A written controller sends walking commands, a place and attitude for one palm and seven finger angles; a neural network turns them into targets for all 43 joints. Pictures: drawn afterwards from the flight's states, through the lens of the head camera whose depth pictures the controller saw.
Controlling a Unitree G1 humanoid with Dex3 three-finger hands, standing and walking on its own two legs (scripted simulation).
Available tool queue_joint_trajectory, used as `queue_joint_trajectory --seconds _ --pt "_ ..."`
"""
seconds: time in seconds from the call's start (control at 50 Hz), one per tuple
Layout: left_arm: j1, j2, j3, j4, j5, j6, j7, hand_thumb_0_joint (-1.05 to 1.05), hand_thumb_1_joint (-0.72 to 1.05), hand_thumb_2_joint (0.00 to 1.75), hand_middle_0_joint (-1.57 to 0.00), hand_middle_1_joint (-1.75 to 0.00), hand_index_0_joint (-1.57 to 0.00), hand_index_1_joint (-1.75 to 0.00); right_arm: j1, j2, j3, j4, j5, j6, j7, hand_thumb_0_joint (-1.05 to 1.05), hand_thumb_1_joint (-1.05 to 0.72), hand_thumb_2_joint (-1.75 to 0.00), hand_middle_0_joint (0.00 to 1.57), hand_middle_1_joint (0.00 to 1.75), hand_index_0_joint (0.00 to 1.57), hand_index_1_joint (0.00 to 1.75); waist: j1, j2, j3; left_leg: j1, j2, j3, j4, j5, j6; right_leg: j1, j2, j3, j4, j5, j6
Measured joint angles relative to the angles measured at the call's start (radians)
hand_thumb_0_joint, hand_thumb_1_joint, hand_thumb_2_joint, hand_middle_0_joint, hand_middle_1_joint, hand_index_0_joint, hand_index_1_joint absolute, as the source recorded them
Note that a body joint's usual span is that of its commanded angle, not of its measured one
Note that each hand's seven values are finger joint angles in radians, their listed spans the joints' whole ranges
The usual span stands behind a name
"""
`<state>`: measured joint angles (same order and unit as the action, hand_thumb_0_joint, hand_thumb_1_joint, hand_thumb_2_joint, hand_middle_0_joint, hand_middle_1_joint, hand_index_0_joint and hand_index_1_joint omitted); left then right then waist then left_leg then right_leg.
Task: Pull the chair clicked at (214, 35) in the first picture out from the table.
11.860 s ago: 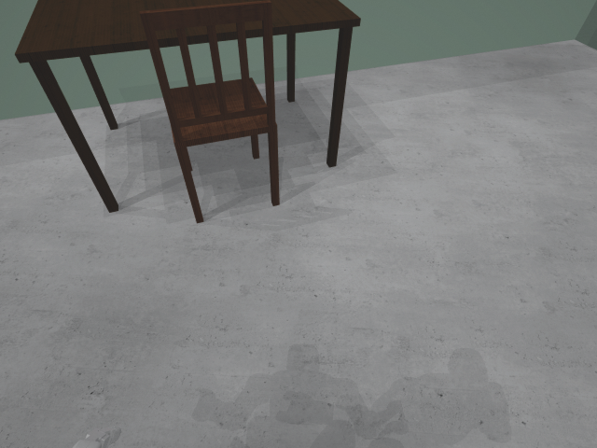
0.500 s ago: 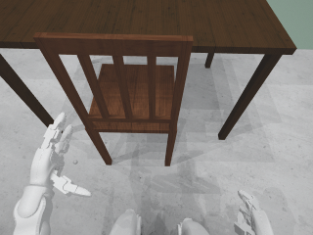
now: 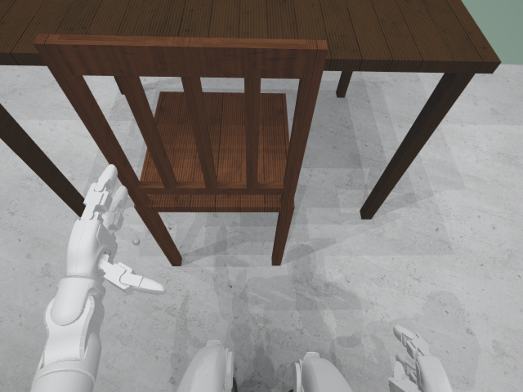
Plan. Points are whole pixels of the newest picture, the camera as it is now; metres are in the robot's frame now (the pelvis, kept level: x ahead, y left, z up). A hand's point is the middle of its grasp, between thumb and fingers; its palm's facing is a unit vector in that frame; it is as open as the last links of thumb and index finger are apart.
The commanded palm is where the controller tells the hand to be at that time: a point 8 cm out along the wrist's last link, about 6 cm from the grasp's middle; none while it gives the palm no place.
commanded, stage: aim the fingers beside a spindle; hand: left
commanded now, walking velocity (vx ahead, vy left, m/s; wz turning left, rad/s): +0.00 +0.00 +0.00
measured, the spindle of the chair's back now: (203, 140) +0.54 +0.12 +0.00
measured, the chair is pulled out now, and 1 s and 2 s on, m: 0.00 0.00 0.00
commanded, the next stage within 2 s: none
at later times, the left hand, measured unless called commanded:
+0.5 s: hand (144, 212) +0.38 +0.20 +0.01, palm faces +0.04 -1.00 -0.04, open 16.9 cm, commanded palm +0.36 +0.25 +0.01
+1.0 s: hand (143, 216) +0.38 +0.20 +0.01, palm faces +0.03 -1.00 -0.04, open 16.9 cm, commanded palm +0.36 +0.24 +0.00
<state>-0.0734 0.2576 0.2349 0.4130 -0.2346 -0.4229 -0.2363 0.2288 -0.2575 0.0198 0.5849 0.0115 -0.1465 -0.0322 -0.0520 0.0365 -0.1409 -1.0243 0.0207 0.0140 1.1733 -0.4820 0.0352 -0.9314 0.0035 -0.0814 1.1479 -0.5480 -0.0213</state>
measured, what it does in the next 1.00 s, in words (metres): stands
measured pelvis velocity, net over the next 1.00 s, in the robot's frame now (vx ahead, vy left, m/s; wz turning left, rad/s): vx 0.00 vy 0.01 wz -0.02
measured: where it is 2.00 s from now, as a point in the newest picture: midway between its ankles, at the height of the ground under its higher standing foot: outside the picture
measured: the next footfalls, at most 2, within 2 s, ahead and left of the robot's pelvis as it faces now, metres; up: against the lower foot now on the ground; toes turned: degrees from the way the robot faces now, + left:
none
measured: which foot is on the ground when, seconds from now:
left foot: down 0.00-1.00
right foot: down 0.00-1.00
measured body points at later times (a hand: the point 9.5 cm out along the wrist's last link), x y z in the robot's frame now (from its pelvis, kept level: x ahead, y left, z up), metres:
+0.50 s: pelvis -0.01 +0.00 -0.02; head +0.11 +0.02 +0.42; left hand +0.38 +0.25 +0.01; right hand +0.11 -0.26 -0.13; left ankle +0.04 +0.10 -0.64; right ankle +0.00 -0.11 -0.64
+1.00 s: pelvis +0.00 +0.01 -0.01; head +0.11 +0.02 +0.42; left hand +0.37 +0.25 +0.01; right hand +0.11 -0.25 -0.13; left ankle +0.04 +0.10 -0.64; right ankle +0.00 -0.11 -0.64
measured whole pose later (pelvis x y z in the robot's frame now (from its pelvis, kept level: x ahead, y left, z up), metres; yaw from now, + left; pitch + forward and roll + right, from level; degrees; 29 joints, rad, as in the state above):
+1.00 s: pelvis +0.00 +0.01 -0.01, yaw -1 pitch +22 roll -3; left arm -0.28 0.28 0.27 0.61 -0.20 -0.50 -0.20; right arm 0.26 -0.26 0.02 0.60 0.01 -0.05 0.00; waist -0.07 0.04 -0.16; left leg -1.13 0.03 0.02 1.24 -0.50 0.05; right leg -1.03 0.01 -0.08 1.20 -0.56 -0.01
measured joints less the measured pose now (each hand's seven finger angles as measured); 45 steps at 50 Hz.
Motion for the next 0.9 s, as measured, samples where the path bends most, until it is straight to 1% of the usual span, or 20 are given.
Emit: queue_joint_trajectory --seconds 0.1,0.18,0.3,0.38,0.44,0.54,0.6,0.68,0.76,0.84,0.9 --pt "-0.036 -0.003 -0.002 0.011 0.009 -0.022 0.017 -0.01 -0.5 0.3 -0.06 -0.08 -0.06 -0.08 -0.003 0.0 -0.001 0.004 -0.005 0.007 0.003 0.01 -0.9 -0.9 0.2 0.3 0.2 0.3 0.002 0.0 -0.002 -0.019 0.0 0.0 0.013 -0.002 0.002 -0.017 -0.001 0.0 0.012 -0.001 0.002" --pt "-0.099 0.006 0.0 0.075 0.02 -0.028 0.017 -0.01 -0.5 0.3 -0.06 -0.08 -0.06 -0.08 -0.006 -0.002 0.004 0.011 -0.004 0.02 0.004 0.01 -0.9 -0.9 0.2 0.3 0.21 0.3 0.002 -0.001 -0.007 -0.042 -0.001 -0.003 0.03 -0.004 0.004 -0.039 -0.002 -0.003 0.028 -0.005 0.003" --pt "-0.185 0.02 0.015 0.156 0.032 -0.008 0.013 -0.01 -0.5 0.3 -0.06 -0.08 -0.06 -0.08 -0.007 -0.002 0.005 0.01 -0.005 0.037 0.004 0.01 -0.9 -0.9 0.21 0.3 0.21 0.3 -0.01 -0.003 -0.001 -0.081 0.002 -0.005 0.056 -0.007 0.004 -0.076 0.0 -0.005 0.053 -0.008 0.001" --pt "-0.206 0.023 0.024 0.159 0.035 -0.022 0.021 -0.01 -0.5 0.3 -0.06 -0.08 -0.06 -0.08 0.003 -0.001 0.002 0.014 -0.008 0.044 0.007 0.01 -0.9 -0.9 0.2 0.3 0.21 0.3 -0.015 -0.003 0.0 -0.089 0.005 -0.001 0.061 -0.009 0.005 -0.087 0.002 -0.001 0.057 -0.007 0.002" --pt "-0.238 0.034 0.04 0.2 0.039 -0.034 0.025 -0.01 -0.5 0.3 -0.06 -0.08 -0.06 -0.08 0.011 -0.001 0.005 0.02 -0.008 0.054 0.009 0.01 -0.9 -0.9 0.2 0.3 0.2 0.3 -0.019 -0.004 -0.004 -0.099 0.006 0.0 0.066 -0.01 0.005 -0.097 0.003 0.001 0.063 -0.008 0.003" --pt "-0.307 0.065 0.065 0.295 0.047 -0.031 0.019 -0.01 -0.5 0.3 -0.06 -0.08 -0.06 -0.08 0.021 -0.004 0.008 0.027 -0.007 0.068 0.012 0.01 -0.9 -0.9 0.21 0.3 0.21 0.3 -0.029 -0.005 -0.006 -0.133 0.008 -0.004 0.088 -0.015 0.005 -0.129 0.005 -0.003 0.083 -0.013 0.001" --pt "-0.33 0.07 0.067 0.308 0.047 -0.035 0.012 -0.01 -0.5 0.3 -0.06 -0.08 -0.06 -0.08 0.025 -0.009 0.002 0.03 -0.01 0.069 0.013 0.01 -0.9 -0.9 0.2 0.3 0.21 0.3 -0.034 0.0 0.0 -0.152 0.009 -0.007 0.1 -0.017 0.006 -0.145 0.005 -0.007 0.091 -0.014 0.001" --pt "-0.327 0.061 0.067 0.28 0.045 -0.046 0.008 -0.01 -0.5 0.3 -0.06 -0.08 -0.06 -0.08 0.031 -0.009 -0.003 0.036 -0.012 0.079 0.018 0.01 -0.9 -0.9 0.2 0.3 0.2 0.3 -0.036 0.001 0.002 -0.156 0.011 0.0 0.099 -0.019 0.008 -0.152 0.007 0.0 0.09 -0.013 0.004" --pt "-0.306 0.054 0.071 0.268 0.045 -0.04 0.014 -0.01 -0.5 0.3 -0.06 -0.08 -0.06 -0.08 0.038 -0.006 -0.002 0.033 -0.01 0.094 0.024 0.01 -0.9 -0.9 0.2 0.3 0.2 0.3 -0.038 0.003 -0.006 -0.143 0.012 0.007 0.086 -0.019 0.01 -0.144 0.009 0.009 0.079 -0.011 0.007" --pt "-0.275 0.056 0.082 0.268 0.044 -0.032 0.027 -0.01 -0.5 0.3 -0.06 -0.08 -0.06 -0.08 0.041 -0.001 0.001 0.02 -0.006 0.105 0.029 0.01 -0.9 -0.9 0.2 0.3 0.2 0.3 -0.04 0.0 -0.011 -0.129 0.013 0.012 0.075 -0.02 0.011 -0.132 0.01 0.014 0.07 -0.01 0.008" --pt "-0.233 0.049 0.076 0.226 0.039 -0.041 0.034 -0.01 -0.5 0.3 -0.06 -0.08 -0.06 -0.08 0.041 0.001 -0.002 0.012 -0.006 0.105 0.031 0.01 -0.9 -0.9 0.2 0.3 0.2 0.3 -0.035 0.002 -0.01 -0.117 0.013 0.01 0.069 -0.02 0.01 -0.119 0.01 0.012 0.061 -0.01 0.008"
